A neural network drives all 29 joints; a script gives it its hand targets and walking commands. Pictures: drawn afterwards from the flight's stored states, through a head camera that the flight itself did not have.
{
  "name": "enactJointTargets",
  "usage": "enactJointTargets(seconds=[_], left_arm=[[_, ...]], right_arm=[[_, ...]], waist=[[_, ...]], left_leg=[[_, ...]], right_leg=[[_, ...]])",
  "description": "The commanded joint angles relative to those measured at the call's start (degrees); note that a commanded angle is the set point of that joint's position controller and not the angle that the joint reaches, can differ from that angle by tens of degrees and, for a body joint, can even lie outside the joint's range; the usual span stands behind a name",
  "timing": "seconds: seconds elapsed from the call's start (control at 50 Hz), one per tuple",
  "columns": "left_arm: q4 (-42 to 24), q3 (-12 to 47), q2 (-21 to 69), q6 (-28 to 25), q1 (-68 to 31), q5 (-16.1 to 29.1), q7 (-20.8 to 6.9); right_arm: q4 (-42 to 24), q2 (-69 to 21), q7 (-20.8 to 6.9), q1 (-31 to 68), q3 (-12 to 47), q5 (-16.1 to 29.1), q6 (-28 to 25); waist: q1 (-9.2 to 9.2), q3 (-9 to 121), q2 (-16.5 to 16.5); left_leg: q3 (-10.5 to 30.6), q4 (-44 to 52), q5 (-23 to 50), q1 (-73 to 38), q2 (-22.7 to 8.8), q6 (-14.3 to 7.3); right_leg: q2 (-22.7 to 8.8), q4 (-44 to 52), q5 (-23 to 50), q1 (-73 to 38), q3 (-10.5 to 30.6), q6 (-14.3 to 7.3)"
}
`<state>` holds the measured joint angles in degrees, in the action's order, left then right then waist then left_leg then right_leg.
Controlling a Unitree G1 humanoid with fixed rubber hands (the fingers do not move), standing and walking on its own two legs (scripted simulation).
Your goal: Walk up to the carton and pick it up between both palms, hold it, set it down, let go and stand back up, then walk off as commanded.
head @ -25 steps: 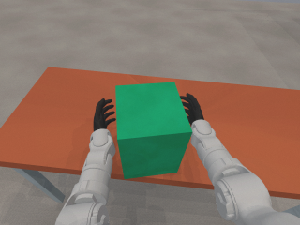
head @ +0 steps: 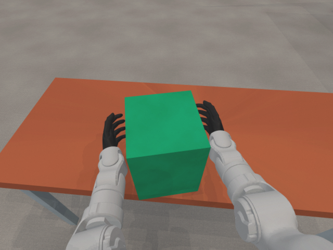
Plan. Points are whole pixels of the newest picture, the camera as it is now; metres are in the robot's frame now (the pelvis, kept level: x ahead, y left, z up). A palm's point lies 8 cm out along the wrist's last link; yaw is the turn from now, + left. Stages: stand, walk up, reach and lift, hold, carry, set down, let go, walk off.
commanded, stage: reach and lift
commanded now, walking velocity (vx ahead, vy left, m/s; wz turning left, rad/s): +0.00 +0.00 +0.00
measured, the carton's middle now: (163, 147) +0.38 +0.07 +0.00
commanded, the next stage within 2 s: none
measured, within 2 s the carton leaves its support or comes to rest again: leaves its support in 0.46 s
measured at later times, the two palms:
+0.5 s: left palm (108, 149) +0.31 +0.20 +0.06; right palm (217, 138) +0.38 -0.07 +0.07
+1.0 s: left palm (114, 128) +0.35 +0.18 +0.11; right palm (228, 129) +0.38 -0.09 +0.11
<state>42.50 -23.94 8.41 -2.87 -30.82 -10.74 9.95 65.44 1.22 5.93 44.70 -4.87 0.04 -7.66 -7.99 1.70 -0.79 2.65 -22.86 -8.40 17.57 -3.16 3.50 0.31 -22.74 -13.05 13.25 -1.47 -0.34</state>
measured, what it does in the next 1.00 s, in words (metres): stands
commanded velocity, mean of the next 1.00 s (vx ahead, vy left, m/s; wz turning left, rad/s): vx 0.00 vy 0.00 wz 0.00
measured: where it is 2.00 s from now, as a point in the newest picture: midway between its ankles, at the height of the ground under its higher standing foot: outside the picture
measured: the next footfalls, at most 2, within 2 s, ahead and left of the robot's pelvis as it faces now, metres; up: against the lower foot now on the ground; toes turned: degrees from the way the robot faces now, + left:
none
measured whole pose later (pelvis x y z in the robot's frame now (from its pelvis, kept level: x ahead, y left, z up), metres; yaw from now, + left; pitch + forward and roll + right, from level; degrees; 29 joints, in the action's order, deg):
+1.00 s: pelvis -0.02 +0.01 +0.00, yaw +0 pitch +2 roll -1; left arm 38.5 -16.2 4.5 13.0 -36.6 -13.5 9.2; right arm 54.9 0.0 8.3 41.6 -8.8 -1.1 3.7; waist -4.1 5.6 2.4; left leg 2.6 -22.3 -7.1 17.6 -3.2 3.1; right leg 0.3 -21.4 -10.7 12.9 -1.5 -0.1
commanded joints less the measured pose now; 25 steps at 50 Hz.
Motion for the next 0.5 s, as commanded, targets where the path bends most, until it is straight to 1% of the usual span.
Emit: enactJointTargets(seconds=[0.0,0.02,0.04,0.06,0.1,0.12,0.14,0.16,0.18,0.2,0.24,0.26,0.28,0.3,0.32,0.34,0.36,0.38,0.4,0.42,0.44,0.46,0.48], left_arm=[[-5.18,20.14,31.28,-4.10,-25.89,-8.63,-10.87],[-5.02,20.16,31.28,-3.94,-26.04,-9.06,-11.12],[-4.35,20.53,31.37,-3.38,-25.51,-8.82,-11.01],[-4.37,21.09,31.72,-3.03,-26.61,-8.47,-10.87],[-5.73,22.46,32.53,-2.69,-27.17,-8.41,-10.78],[-6.94,23.13,32.69,-2.12,-26.24,-8.19,-10.67],[-7.77,23.88,32.64,-2.14,-27.08,-7.48,-10.48],[-8.21,25.34,33.55,-1.81,-27.69,-7.02,-10.23],[-10.28,26.90,33.88,-1.64,-28.15,-6.52,-9.83],[-10.22,28.81,35.24,-1.36,-30.18,-5.28,-9.53],[-10.40,29.21,35.14,-0.31,-30.23,-5.03,-9.57],[-10.45,28.57,34.44,0.30,-30.76,-5.09,-9.59],[-11.01,28.98,34.61,0.33,-31.55,-5.27,-9.53],[-11.24,28.66,34.08,1.07,-31.27,-4.79,-9.61],[-11.69,29.44,34.23,1.55,-32.46,-4.87,-9.66],[-11.67,29.99,34.27,1.57,-34.37,-3.92,-9.70],[-12.83,31.18,35.00,1.61,-35.22,-3.36,-9.56],[-12.78,31.62,34.74,1.40,-37.16,-2.70,-9.56],[-11.85,30.50,34.29,1.46,-38.85,-2.89,-9.43],[-10.80,30.70,33.39,1.85,-37.90,-2.39,-9.77],[-10.25,30.65,33.33,2.07,-38.24,-1.83,-9.95],[-9.76,29.98,32.60,2.47,-38.72,-1.99,-10.08],[-8.98,30.24,32.93,3.44,-38.39,-1.63,-10.23]], right_arm=[[-13.09,-40.01,-7.05,23.50,7.82,-11.73,-5.70],[-11.17,-39.80,-7.09,22.23,7.15,-12.13,-5.70],[-10.96,-39.15,-7.27,21.82,6.74,-11.78,-5.53],[-11.89,-39.17,-7.42,23.15,6.61,-10.82,-5.52],[-10.69,-38.52,-7.59,22.71,6.77,-10.66,-5.58],[-10.34,-38.34,-7.49,22.27,7.07,-10.08,-5.43],[-11.32,-37.69,-7.43,22.76,8.52,-9.36,-5.47],[-12.88,-37.97,-7.16,24.14,9.46,-7.95,-5.67],[-13.32,-38.75,-7.10,24.30,10.69,-7.07,-5.68],[-15.31,-38.85,-7.07,26.05,10.97,-6.52,-5.61],[-15.68,-38.89,-6.75,26.62,10.79,-6.32,-4.72],[-16.31,-39.09,-6.42,26.16,11.21,-6.79,-4.05],[-17.27,-39.73,-6.40,26.85,12.36,-6.43,-3.81],[-17.10,-39.90,-6.25,26.69,12.97,-5.22,-3.12],[-17.15,-40.25,-6.23,27.26,12.87,-4.96,-2.81],[-18.35,-40.51,-6.10,28.27,12.72,-5.53,-2.52],[-20.86,-40.95,-5.85,30.40,13.90,-4.94,-2.92],[-22.82,-42.02,-5.52,31.95,14.39,-4.96,-2.75],[-21.63,-42.15,-5.44,33.35,13.75,-4.92,-2.28],[-24.19,-42.36,-5.08,34.27,14.26,-4.98,-2.23],[-24.45,-43.23,-4.85,35.30,14.56,-4.45,-2.07],[-23.50,-43.15,-4.97,35.15,14.22,-4.90,-1.33],[-22.96,-43.42,-4.82,34.55,13.80,-5.16,-0.59]], waist=[[1.66,28.38,2.49],[2.50,28.05,0.69],[2.30,26.00,0.98],[2.46,25.20,-0.32],[3.14,23.39,-1.34],[3.13,22.71,-1.26],[2.99,23.70,-0.36],[3.15,24.96,-1.45],[2.84,27.79,-1.54],[3.58,29.01,-2.30],[3.97,28.23,-2.11],[3.39,26.99,-0.55],[3.32,26.35,-0.48],[3.22,26.62,-0.10],[3.53,26.60,-0.19],[4.19,27.44,0.86],[3.78,28.99,1.06],[4.46,30.53,1.91],[3.71,29.70,2.22],[4.16,29.91,3.81],[3.69,29.26,3.69],[3.61,28.11,4.12],[4.35,26.62,4.23]], left_leg=[[-7.76,-0.44,25.85,-10.05,4.09,-1.32],[-7.95,-0.44,26.52,-10.30,3.98,-1.06],[-7.91,-0.48,26.83,-10.42,3.73,-0.99],[-8.03,-0.65,26.72,-10.80,3.77,-0.64],[-7.71,-1.03,28.18,-11.91,3.54,0.18],[-7.83,-0.82,28.21,-12.34,3.56,0.19],[-7.91,-1.00,29.18,-12.65,3.64,0.15],[-7.69,-1.10,29.85,-12.88,3.69,0.45],[-7.46,-1.32,30.50,-14.06,3.58,0.51],[-7.26,-1.34,30.08,-13.67,3.54,0.80],[-7.07,-1.16,29.73,-14.53,3.53,1.05],[-7.07,-0.55,27.73,-13.91,3.34,0.39],[-6.88,-0.55,27.80,-13.83,3.60,0.43],[-7.14,-0.28,26.14,-13.83,3.77,0.10],[-6.74,0.15,24.63,-14.10,3.67,-0.11],[-6.59,0.27,23.49,-13.64,3.76,-0.29],[-6.75,0.20,23.51,-14.09,3.71,-0.35],[-6.47,0.29,22.70,-13.79,3.93,-0.50],[-6.56,0.53,21.01,-12.86,3.96,-0.81],[-6.56,0.74,19.12,-12.49,4.12,-1.32],[-6.74,0.84,17.68,-11.66,4.30,-1.57],[-6.68,1.62,15.16,-11.46,4.17,-1.89],[-6.55,2.00,13.14,-11.12,4.25,-2.24]], right_leg=[[2.31,4.26,18.44,-9.46,-2.48,1.17],[2.42,4.60,18.03,-9.09,-2.50,0.80],[2.84,4.97,15.92,-8.26,-2.40,0.40],[2.98,5.25,14.92,-7.31,-2.21,0.19],[3.05,5.31,15.21,-6.86,-2.43,-0.02],[3.18,5.86,15.02,-7.19,-2.39,-0.30],[3.41,5.82,15.44,-8.09,-2.47,-0.43],[3.50,5.97,16.80,-8.62,-2.52,-0.32],[3.95,6.10,16.48,-9.03,-2.69,-0.69],[3.78,6.41,15.79,-8.37,-2.59,-1.03],[3.84,6.64,15.31,-8.38,-2.88,-0.91],[3.52,7.13,14.07,-8.62,-2.41,-0.68],[3.50,6.92,14.60,-9.13,-2.33,-0.42],[3.48,7.31,13.57,-9.53,-1.80,-0.27],[3.16,7.53,12.68,-9.63,-1.92,-0.11],[3.24,7.43,11.91,-9.48,-2.04,-0.02],[3.05,7.48,12.57,-9.98,-1.91,0.12],[2.91,7.37,12.99,-10.51,-2.05,0.51],[2.72,7.39,11.41,-9.67,-1.80,0.74],[2.42,7.54,11.20,-9.93,-1.65,1.13],[1.98,7.56,10.58,-10.38,-1.17,1.44],[1.80,7.53,9.00,-9.85,-1.19,1.66],[1.68,7.98,7.20,-9.55,-1.28,1.53]])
